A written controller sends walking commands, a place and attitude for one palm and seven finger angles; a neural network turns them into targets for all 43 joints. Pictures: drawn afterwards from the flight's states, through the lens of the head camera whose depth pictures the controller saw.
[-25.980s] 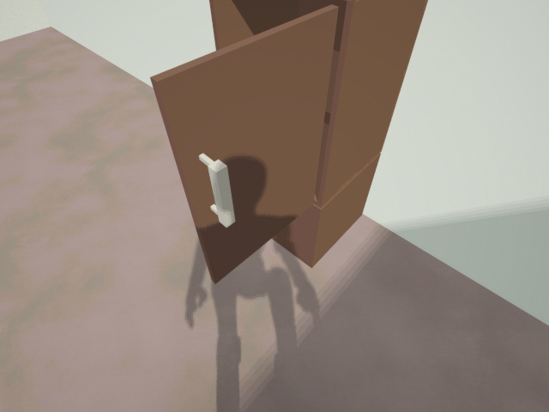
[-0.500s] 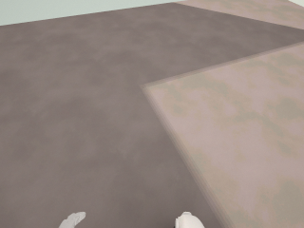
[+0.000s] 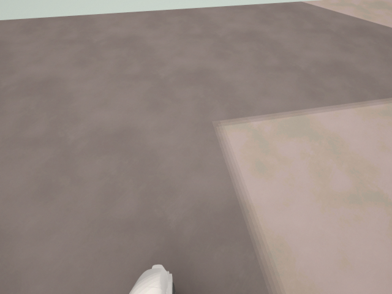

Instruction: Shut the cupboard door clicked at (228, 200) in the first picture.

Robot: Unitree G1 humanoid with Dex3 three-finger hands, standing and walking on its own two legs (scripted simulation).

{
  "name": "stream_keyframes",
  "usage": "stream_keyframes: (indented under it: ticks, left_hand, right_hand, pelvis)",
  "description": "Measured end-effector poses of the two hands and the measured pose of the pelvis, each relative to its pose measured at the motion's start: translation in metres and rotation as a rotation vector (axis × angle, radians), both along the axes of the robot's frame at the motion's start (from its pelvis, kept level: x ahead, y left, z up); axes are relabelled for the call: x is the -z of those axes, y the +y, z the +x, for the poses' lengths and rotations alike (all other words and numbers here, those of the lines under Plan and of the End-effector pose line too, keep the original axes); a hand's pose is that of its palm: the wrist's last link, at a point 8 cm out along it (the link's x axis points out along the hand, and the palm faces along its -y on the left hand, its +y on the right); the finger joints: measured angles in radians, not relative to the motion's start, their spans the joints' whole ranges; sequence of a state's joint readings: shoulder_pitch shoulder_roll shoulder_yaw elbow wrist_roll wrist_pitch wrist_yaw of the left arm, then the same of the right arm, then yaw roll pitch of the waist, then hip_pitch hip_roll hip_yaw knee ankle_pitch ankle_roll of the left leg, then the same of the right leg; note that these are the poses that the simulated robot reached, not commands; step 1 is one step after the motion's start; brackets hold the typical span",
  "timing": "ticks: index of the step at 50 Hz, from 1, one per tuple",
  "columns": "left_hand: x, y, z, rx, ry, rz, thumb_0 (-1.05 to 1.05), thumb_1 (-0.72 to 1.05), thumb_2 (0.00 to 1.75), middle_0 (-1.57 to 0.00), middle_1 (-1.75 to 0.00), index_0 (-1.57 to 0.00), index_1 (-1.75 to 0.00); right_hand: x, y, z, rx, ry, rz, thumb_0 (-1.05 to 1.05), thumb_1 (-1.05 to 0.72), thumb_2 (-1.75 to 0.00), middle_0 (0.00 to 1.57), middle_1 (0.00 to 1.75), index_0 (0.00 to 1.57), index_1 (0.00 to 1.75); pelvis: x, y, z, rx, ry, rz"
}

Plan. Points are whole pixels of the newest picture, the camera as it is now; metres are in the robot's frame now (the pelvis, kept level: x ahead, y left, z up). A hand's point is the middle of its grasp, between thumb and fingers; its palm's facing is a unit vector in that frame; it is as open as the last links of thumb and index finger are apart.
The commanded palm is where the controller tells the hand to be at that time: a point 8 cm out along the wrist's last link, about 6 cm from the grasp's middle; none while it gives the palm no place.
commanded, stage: turn to face it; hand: left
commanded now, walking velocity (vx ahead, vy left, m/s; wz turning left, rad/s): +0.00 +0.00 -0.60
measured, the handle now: out of the picture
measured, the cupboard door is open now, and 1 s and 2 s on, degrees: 59 59 59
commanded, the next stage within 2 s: none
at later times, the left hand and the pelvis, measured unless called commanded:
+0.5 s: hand (116, 280) +0.17 +0.20 -0.17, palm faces -0.16 -0.94 -0.29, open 7.4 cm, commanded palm none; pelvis +0.06 +0.00 -0.02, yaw -16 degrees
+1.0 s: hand (143, 224) +0.30 +0.16 -0.17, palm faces -0.50 -0.85 -0.20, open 7.4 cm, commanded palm none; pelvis +0.11 +0.03 +0.00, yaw -33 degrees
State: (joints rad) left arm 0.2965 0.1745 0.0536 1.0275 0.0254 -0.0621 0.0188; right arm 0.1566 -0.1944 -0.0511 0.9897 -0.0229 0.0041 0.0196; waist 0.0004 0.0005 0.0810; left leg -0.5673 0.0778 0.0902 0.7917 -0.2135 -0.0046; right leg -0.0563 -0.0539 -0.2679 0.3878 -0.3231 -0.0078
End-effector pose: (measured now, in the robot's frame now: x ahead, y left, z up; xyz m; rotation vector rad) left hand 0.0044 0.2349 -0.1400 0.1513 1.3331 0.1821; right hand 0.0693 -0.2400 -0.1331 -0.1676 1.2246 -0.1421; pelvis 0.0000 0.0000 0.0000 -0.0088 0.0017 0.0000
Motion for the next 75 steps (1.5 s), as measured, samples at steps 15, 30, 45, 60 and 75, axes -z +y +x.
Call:
stream_keyframes:
  ticks: [15, 30, 45, 60, 75]
  left_hand:
    - [0.015, 0.015, 0.068, 0.060, 0.087, -0.060, 0.00, 0.91, 0.90, -0.20, -0.30, -0.20, -0.30]
    - [-0.017, -0.001, 0.184, 0.311, -0.079, 0.085, 0.00, 0.91, 0.90, -0.20, -0.30, -0.20, -0.30]
    - [0.011, -0.016, 0.281, 0.523, -0.090, -0.022, 0.00, 0.90, 0.90, -0.20, -0.30, -0.21, -0.30]
    - [-0.015, -0.088, 0.352, 0.795, -0.166, -0.030, 0.00, 0.91, 0.90, -0.19, -0.30, -0.20, -0.30]
    - [-0.006, -0.121, 0.336, 0.938, -0.088, -0.015, 0.00, 0.90, 0.90, -0.20, -0.30, -0.21, -0.30]
  right_hand:
    - [-0.003, 0.042, 0.091, 0.018, -0.144, -0.007, 0.00, -0.90, -0.90, 0.20, 0.30, 0.20, 0.30]
    - [0.015, -0.033, -0.002, 0.329, 0.008, -0.024, 0.00, -0.91, -0.90, 0.20, 0.30, 0.20, 0.30]
    - [-0.014, -0.004, -0.001, 0.470, -0.072, -0.130, 0.00, -0.90, -0.90, 0.20, 0.30, 0.20, 0.30]
    - [0.001, 0.037, -0.092, 0.706, 0.053, -0.041, 0.00, -0.90, -0.90, 0.20, 0.30, 0.20, 0.30]
    - [-0.010, 0.005, -0.106, 0.862, -0.006, -0.096, 0.00, -0.90, -0.90, 0.20, 0.30, 0.20, 0.30]
  pelvis:
    - [0.008, 0.030, 0.056, 0.150, -0.023, -0.024]
    - [0.007, -0.002, 0.071, 0.336, 0.010, 0.037]
    - [0.010, 0.028, 0.103, 0.515, 0.024, 0.014]
    - [0.004, 0.019, 0.102, 0.713, 0.027, -0.013]
    - [0.002, 0.006, 0.106, 0.883, 0.018, 0.024]
